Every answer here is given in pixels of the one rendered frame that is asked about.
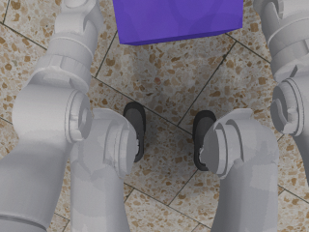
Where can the left robot foot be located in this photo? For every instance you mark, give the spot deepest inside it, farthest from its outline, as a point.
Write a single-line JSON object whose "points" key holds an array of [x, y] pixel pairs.
{"points": [[135, 113]]}

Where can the left robot forearm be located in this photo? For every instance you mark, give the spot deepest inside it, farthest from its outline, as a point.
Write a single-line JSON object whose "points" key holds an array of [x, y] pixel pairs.
{"points": [[71, 48]]}

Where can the carton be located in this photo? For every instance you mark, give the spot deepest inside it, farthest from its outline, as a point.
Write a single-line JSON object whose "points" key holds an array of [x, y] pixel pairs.
{"points": [[141, 22]]}

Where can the right robot foot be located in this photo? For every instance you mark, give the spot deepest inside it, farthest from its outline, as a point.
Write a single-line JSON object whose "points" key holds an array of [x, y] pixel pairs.
{"points": [[203, 120]]}

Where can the robot left upper arm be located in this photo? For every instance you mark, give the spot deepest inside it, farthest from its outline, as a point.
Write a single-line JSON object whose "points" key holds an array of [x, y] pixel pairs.
{"points": [[48, 120]]}

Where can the robot right upper arm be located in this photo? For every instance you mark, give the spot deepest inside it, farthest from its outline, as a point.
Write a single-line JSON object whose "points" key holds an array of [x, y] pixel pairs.
{"points": [[289, 111]]}

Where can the right robot forearm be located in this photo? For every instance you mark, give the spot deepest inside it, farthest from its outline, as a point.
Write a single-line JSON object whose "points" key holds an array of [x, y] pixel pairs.
{"points": [[285, 24]]}

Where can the robot foot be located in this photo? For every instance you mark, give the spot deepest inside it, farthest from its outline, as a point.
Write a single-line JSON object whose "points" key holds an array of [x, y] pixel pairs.
{"points": [[203, 120], [135, 113]]}

